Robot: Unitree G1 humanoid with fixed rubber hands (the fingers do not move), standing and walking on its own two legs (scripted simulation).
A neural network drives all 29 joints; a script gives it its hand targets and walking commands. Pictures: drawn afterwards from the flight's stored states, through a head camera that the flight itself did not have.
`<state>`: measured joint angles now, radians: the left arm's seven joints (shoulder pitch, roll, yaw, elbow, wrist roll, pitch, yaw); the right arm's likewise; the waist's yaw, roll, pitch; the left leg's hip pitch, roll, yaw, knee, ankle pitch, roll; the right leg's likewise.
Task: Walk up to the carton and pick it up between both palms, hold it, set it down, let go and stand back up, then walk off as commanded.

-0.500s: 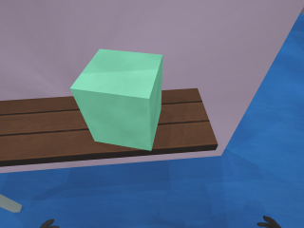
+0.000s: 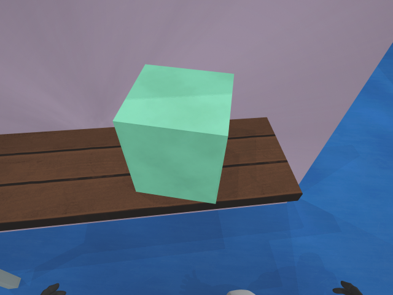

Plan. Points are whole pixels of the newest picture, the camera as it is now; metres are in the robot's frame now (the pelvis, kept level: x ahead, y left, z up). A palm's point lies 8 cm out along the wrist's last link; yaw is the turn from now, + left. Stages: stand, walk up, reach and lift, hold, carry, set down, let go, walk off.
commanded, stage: walk up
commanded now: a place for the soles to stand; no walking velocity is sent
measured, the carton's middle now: (181, 136) +0.45 +0.04 +0.05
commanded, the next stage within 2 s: reach and lift in 1.70 s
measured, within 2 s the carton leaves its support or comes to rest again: neither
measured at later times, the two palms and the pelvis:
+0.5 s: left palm (45, 280) +0.17 +0.32 -0.08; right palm (360, 292) +0.13 -0.32 -0.07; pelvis +0.03 +0.01 +0.01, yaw -3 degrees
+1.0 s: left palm out of the picture +0.13 +0.30 -0.09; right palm out of the picture +0.09 -0.33 -0.08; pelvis +0.02 -0.01 +0.02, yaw -2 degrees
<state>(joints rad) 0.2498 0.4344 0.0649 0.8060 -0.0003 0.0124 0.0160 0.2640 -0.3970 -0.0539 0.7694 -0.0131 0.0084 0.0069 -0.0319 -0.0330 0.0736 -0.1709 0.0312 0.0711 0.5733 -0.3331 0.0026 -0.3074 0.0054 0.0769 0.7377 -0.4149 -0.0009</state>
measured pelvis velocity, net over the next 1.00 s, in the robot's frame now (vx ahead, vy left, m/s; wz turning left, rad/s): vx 0.02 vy -0.01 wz -0.04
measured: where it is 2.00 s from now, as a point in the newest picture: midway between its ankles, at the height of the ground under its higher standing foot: outside the picture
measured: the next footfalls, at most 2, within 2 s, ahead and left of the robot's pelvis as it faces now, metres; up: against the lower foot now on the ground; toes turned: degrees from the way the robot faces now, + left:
none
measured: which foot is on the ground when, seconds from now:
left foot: down 0.00-1.00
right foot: down 0.00-1.00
